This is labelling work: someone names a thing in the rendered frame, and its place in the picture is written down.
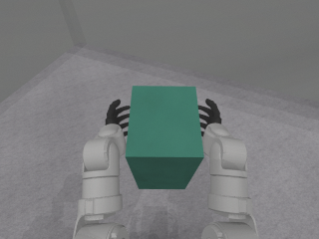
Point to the robot right forearm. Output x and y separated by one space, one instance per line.
228 194

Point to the carton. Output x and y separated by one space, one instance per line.
164 143

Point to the right robot hand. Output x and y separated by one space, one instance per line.
213 112

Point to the right robot upper arm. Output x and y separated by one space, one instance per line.
228 230

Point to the left robot upper arm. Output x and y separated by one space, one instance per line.
110 230

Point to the left robot hand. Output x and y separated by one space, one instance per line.
112 115

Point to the robot left forearm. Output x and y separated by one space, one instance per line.
101 197

